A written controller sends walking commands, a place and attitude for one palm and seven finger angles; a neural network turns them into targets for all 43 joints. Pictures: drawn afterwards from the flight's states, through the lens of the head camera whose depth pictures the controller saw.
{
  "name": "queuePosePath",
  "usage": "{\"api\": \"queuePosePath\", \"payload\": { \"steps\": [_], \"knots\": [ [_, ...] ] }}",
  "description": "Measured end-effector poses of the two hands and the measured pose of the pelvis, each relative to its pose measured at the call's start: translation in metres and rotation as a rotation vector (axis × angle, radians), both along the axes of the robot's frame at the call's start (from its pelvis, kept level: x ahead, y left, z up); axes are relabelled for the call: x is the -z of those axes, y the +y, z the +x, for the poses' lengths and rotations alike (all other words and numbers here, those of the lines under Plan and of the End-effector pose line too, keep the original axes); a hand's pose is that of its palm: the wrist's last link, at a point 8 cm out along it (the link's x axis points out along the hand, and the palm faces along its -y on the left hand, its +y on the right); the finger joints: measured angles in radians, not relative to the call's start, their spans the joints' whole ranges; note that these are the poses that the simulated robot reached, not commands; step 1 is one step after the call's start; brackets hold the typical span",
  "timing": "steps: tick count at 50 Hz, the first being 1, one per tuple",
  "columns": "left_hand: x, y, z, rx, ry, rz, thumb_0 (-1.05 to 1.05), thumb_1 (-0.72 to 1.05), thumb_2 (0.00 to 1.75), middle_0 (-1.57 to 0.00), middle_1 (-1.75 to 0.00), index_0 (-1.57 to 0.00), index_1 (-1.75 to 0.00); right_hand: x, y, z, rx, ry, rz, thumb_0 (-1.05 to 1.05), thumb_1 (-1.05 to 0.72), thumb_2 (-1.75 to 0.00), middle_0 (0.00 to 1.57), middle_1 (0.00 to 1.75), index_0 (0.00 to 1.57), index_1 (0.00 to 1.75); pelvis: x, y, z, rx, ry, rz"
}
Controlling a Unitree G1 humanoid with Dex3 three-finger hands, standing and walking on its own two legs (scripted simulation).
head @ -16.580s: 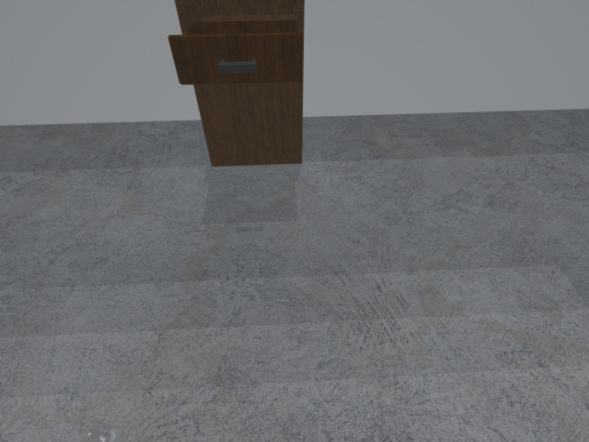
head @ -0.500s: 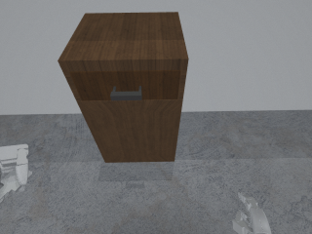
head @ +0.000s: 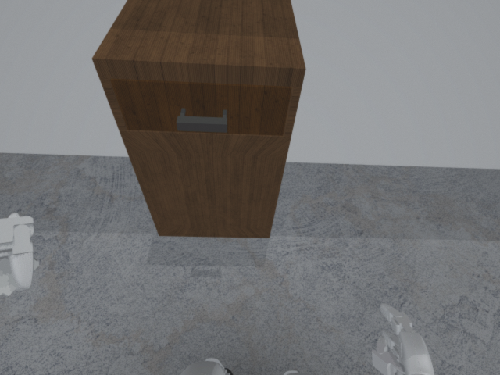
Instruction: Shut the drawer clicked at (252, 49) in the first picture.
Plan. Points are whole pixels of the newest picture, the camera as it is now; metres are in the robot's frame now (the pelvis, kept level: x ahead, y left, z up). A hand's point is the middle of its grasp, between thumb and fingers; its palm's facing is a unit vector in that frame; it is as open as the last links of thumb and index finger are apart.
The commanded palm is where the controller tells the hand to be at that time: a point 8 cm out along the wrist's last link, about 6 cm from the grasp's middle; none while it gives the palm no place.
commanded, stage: step back with the hand held close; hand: left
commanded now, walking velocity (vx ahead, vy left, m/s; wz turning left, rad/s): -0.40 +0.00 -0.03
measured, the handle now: (203, 118) +0.71 +0.16 -0.05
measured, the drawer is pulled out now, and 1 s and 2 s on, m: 0.00 0.00 0.00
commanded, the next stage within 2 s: stop stepping back and stand still in 0.72 s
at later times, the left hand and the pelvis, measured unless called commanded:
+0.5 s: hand (10, 328) +0.14 +0.23 +0.18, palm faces +0.30 -0.85 -0.43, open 3.3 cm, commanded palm +0.08 +0.27 +0.19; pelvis -0.08 +0.00 +0.00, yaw -5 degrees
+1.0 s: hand out of the picture +0.00 +0.22 +0.18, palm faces +0.19 -0.86 -0.47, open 3.3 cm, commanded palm -0.05 +0.28 +0.19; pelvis -0.20 +0.01 +0.01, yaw -4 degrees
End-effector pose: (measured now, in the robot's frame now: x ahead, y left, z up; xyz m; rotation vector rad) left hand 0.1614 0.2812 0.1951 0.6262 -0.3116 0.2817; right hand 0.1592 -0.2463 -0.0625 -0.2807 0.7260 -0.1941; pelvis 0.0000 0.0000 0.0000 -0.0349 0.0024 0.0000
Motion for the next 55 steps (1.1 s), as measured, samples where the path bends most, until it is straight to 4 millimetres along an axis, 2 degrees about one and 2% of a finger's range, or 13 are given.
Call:
{"api": "queuePosePath", "payload": {
  "steps": [7, 12, 18, 21, 24, 28, 31, 36, 39, 44, 50, 53, 55],
  "knots": [
    [0.0, -0.006, -0.015, 0.046, -0.047, -0.053, 0.02, 0.89, 0.9, -1.41, -1.6, -1.41, -1.6, -0.004, 0.001, -0.01, -0.001, 0.0, -0.008, 0.01, -0.9, -0.9, 0.2, 0.3, 0.2, 0.3, 0.0, 0.002, -0.015, -0.016, 0.008, -0.011],
    [-0.003, 0.006, -0.027, 0.053, -0.067, -0.014, 0.02, 0.89, 0.9, -1.41, -1.6, -1.41, -1.6, -0.007, 0.006, -0.026, 0.012, -0.007, -0.026, 0.01, -0.9, -0.9, 0.2, 0.3, 0.2, 0.3, 0.001, 0.009, -0.026, -0.027, 0.003, -0.035],
    [-0.012, 0.021, -0.048, -0.018, -0.065, -0.037, 0.02, 0.89, 0.9, -1.41, -1.6, -1.41, -1.6, -0.012, 0.021, -0.041, -0.018, 0.008, 0.0, 0.01, -0.9, -0.9, 0.2, 0.3, 0.2, 0.3, -0.011, 0.009, -0.036, -0.018, 0.053, -0.063],
    [-0.009, 0.015, -0.057, -0.006, -0.052, -0.088, 0.02, 0.89, 0.9, -1.41, -1.6, -1.41, -1.6, -0.012, 0.027, -0.046, -0.047, 0.01, 0.017, 0.01, -0.9, -0.9, 0.2, 0.3, 0.2, 0.3, -0.013, 0.006, -0.046, 0.027, 0.088, -0.046],
    [0.0, -0.003, -0.059, 0.065, -0.057, -0.087, 0.02, 0.9, 0.9, -1.41, -1.6, -1.41, -1.6, -0.004, 0.027, -0.055, -0.066, 0.002, 0.027, 0.01, -0.9, -0.9, 0.2, 0.3, 0.2, 0.3, -0.005, 0.001, -0.068, 0.083, 0.098, -0.006],
    [-0.004, -0.025, -0.062, 0.187, -0.076, -0.091, 0.02, 0.89, 0.9, -1.41, -1.6, -1.41, -1.6, 0.0, 0.022, -0.081, -0.025, -0.008, 0.044, 0.01, -0.9, -0.9, 0.2, 0.3, 0.21, 0.3, -0.004, -0.001, -0.098, 0.071, 0.052, -0.04],
    [-0.013, -0.032, -0.08, 0.253, -0.084, -0.049, 0.02, 0.89, 0.9, -1.41, -1.6, -1.41, -1.6, -0.004, 0.014, -0.107, 0.017, -0.031, 0.049, 0.01, -0.9, -0.9, 0.2, 0.3, 0.21, 0.3, -0.002, -0.004, -0.111, 0.054, 0.031, -0.048],
    [-0.019, -0.016, -0.116, 0.211, -0.076, -0.012, 0.01, 0.89, 0.9, -1.41, -1.6, -1.41, -1.6, -0.007, -0.005, -0.152, 0.086, 0.004, -0.002, 0.01, -0.9, -0.9, 0.2, 0.3, 0.2, 0.3, -0.003, -0.002, -0.114, 0.071, 0.004, -0.023],
    [-0.013, 0.0, -0.123, 0.142, -0.114, -0.059, 0.01, 0.89, 0.9, -1.41, -1.6, -1.41, -1.6, -0.005, -0.01, -0.171, 0.109, 0.044, -0.045, 0.01, -0.9, -0.9, 0.2, 0.3, 0.2, 0.3, -0.003, 0.006, -0.119, 0.066, -0.003, -0.016],
    [0.0, 0.006, -0.131, 0.105, -0.073, -0.146, 0.02, 0.89, 0.9, -1.41, -1.6, -1.41, -1.6, -0.016, -0.003, -0.193, 0.08, 0.02, -0.041, 0.01, -0.9, -0.9, 0.2, 0.3, 0.2, 0.3, -0.011, 0.01, -0.159, 0.075, -0.004, -0.031],
    [-0.006, -0.015, -0.187, 0.182, 0.027, -0.072, 0.02, 0.89, 0.9, -1.41, -1.6, -1.41, -1.6, -0.023, 0.009, -0.214, 0.048, -0.065, -0.002, 0.01, -0.9, -0.9, 0.2, 0.3, 0.2, 0.3, -0.008, 0.009, -0.199, 0.077, -0.003, -0.015],
    [-0.017, -0.008, -0.211, 0.16, -0.018, -0.073, 0.02, 0.89, 0.9, -1.41, -1.6, -1.41, -1.6, -0.021, 0.014, -0.232, 0.067, -0.019, 0.0, 0.01, -0.9, -0.9, 0.2, 0.3, 0.2, 0.3, -0.012, 0.013, -0.205, 0.101, -0.008, 0.003],
    [-0.02, 0.004, -0.217, 0.105, -0.078, -0.1, 0.02, 0.89, 0.9, -1.41, -1.6, -1.41, -1.6, -0.019, 0.017, -0.244, 0.081, -0.006, -0.005, 0.01, -0.9, -0.9, 0.2, 0.3, 0.2, 0.3, -0.013, 0.018, -0.207, 0.124, -0.01, 0.009]
  ]
}}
